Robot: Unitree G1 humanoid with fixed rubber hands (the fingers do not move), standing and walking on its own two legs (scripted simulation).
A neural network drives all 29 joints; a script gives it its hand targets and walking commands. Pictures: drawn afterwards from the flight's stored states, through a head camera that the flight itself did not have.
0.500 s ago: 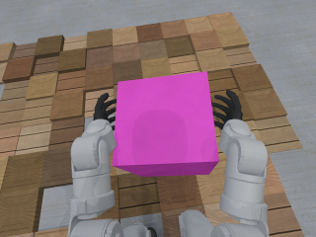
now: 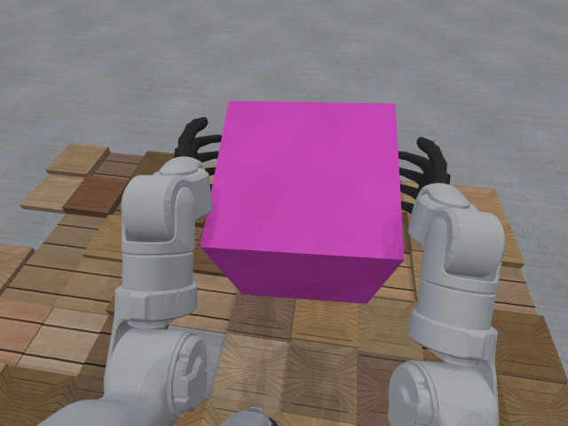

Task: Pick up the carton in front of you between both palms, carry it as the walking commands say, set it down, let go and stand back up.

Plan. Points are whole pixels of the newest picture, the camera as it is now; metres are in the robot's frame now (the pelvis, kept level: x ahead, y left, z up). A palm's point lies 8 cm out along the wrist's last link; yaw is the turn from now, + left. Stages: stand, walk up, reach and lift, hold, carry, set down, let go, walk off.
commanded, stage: carry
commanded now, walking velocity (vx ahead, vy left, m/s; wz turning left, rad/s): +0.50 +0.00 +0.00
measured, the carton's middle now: (306, 214) +0.39 +0.06 +0.10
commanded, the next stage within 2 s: none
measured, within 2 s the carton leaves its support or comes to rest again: neither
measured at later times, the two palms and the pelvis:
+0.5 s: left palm (293, 89) +0.67 +0.13 +0.14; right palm (449, 112) +0.66 -0.16 +0.13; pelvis +0.31 +0.00 +0.00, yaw +0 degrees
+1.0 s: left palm (298, 37) +0.94 +0.17 +0.13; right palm (419, 52) +0.92 -0.12 +0.13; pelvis +0.59 +0.03 +0.00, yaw -1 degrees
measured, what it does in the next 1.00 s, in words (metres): walks ahead: left foot, then right foot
